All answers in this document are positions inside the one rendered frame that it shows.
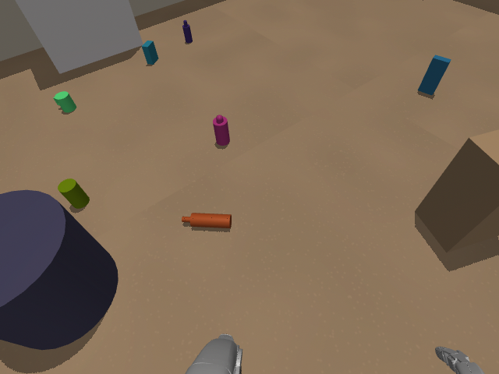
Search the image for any right robot hand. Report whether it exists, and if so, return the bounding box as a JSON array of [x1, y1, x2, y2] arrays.
[[435, 347, 485, 374]]

